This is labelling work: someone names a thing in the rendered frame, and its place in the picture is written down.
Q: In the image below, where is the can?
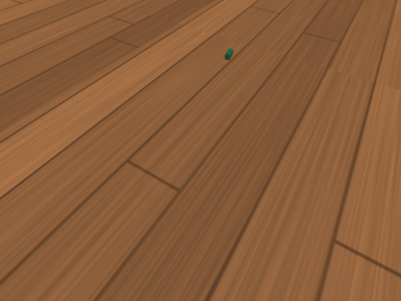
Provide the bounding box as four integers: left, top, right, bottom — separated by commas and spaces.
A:
225, 48, 233, 60

